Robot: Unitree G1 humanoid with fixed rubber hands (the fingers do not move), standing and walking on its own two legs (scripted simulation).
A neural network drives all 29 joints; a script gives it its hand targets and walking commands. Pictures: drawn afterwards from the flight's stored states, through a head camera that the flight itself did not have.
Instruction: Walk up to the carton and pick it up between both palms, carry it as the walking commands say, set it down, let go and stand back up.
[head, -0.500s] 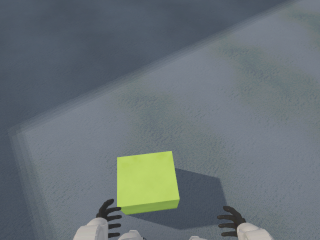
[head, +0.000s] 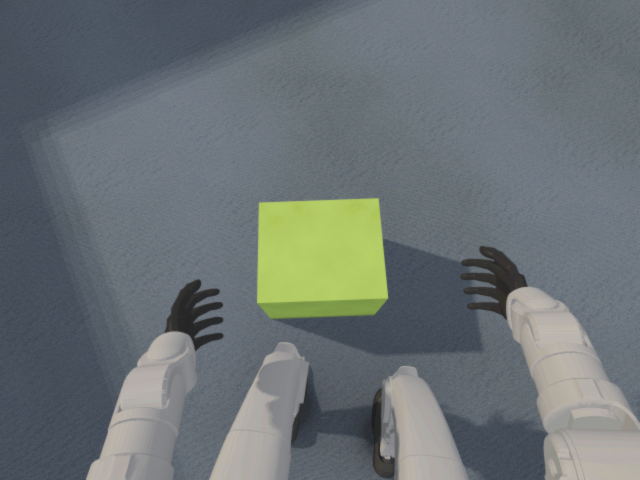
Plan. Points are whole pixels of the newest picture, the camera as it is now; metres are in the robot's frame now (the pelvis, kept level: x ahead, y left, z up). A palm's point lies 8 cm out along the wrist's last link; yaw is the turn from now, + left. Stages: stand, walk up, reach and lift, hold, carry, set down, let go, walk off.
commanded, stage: reach and lift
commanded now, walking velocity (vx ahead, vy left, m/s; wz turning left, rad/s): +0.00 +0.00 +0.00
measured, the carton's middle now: (320, 262) +0.49 +0.08 -0.56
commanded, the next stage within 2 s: none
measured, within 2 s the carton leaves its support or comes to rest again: neither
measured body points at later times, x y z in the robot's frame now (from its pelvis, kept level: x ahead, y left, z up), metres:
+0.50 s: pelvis +0.04 -0.02 -0.03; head +0.28 -0.01 +0.35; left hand +0.41 +0.26 -0.13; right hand +0.51 -0.19 -0.13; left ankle +0.10 +0.11 -0.65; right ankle +0.07 -0.14 -0.65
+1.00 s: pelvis -0.01 -0.02 -0.09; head +0.30 +0.00 +0.24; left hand +0.44 +0.29 -0.20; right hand +0.53 -0.17 -0.20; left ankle +0.11 +0.12 -0.65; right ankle +0.07 -0.14 -0.65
